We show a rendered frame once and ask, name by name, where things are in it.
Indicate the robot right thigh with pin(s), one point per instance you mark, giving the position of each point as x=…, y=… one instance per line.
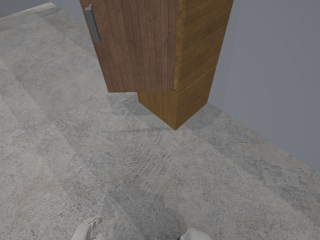
x=195, y=235

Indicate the cupboard door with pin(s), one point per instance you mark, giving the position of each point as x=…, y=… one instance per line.
x=137, y=48

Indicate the handle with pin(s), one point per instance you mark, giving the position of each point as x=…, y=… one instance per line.
x=92, y=23

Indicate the robot left hand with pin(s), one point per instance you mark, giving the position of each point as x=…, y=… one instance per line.
x=83, y=231

